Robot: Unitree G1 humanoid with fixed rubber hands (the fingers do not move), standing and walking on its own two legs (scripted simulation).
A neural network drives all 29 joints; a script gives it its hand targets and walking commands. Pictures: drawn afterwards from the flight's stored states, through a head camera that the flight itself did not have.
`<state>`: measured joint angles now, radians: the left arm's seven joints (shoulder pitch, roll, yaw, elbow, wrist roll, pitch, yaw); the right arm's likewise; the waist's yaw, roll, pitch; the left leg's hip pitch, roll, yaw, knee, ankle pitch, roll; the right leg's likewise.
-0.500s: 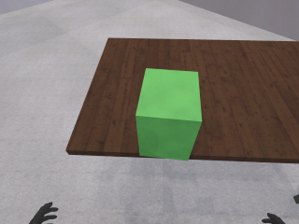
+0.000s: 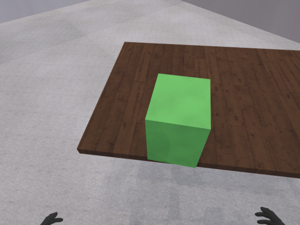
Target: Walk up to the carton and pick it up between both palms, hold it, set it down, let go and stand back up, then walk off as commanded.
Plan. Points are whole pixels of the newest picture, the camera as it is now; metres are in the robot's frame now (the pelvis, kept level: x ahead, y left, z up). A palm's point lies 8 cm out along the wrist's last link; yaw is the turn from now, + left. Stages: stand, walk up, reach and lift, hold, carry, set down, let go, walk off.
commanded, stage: walk up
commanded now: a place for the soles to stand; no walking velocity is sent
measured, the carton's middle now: (177, 121) +0.44 -0.06 -0.01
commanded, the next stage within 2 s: reach and lift in 0.28 s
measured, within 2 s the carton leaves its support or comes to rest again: neither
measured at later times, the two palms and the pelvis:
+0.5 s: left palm (64, 201) +0.21 +0.27 -0.06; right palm out of the picture +0.12 -0.30 -0.07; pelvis -0.01 +0.00 +0.00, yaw -6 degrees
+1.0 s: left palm (67, 202) +0.20 +0.25 -0.03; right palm out of the picture +0.12 -0.25 -0.04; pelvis -0.01 +0.01 +0.01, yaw -8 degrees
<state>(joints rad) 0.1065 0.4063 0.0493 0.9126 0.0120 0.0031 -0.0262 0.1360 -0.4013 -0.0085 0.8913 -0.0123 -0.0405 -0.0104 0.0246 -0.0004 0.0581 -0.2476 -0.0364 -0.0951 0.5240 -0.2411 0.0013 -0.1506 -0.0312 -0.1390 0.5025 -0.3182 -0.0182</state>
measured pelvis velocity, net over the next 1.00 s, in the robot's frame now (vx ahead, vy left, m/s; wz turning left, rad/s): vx -0.01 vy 0.01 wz -0.14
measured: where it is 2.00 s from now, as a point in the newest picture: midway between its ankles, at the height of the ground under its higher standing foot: outside the picture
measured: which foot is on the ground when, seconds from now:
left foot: down 0.00-1.00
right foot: down 0.00-1.00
